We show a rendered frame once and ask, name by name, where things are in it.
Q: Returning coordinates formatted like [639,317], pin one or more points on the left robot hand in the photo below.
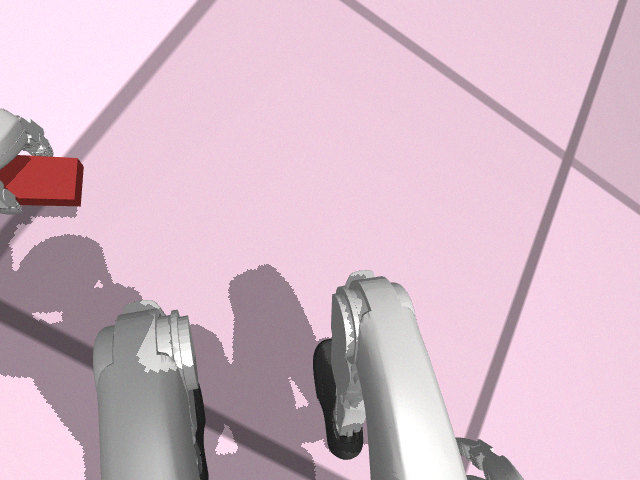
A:
[16,134]

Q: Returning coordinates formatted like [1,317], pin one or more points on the small box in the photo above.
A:
[44,181]

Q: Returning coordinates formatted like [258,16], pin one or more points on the right robot foot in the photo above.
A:
[342,447]

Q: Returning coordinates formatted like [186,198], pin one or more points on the right robot hand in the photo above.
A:
[483,457]

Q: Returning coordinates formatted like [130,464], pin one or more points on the left robot foot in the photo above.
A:
[199,443]

